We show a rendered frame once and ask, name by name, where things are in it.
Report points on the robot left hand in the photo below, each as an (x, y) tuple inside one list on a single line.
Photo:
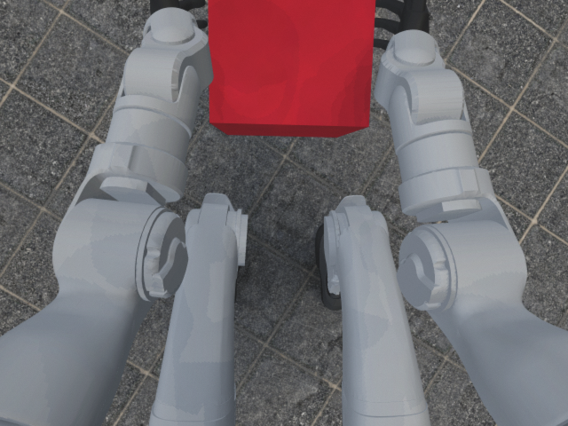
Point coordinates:
[(156, 5)]

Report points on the robot left forearm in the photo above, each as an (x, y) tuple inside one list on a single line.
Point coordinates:
[(143, 159)]

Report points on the robot right shin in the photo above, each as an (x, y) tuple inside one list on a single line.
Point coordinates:
[(352, 200)]

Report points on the carton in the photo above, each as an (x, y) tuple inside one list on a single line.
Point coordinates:
[(291, 68)]

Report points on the left robot thigh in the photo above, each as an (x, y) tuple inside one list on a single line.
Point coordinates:
[(196, 385)]

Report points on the robot right hand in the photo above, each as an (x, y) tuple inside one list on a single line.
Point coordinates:
[(413, 14)]

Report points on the left robot upper arm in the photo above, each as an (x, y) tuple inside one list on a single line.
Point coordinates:
[(113, 259)]

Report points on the robot right forearm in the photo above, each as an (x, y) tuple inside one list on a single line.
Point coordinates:
[(432, 136)]

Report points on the right robot upper arm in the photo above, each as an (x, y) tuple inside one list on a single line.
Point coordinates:
[(470, 277)]

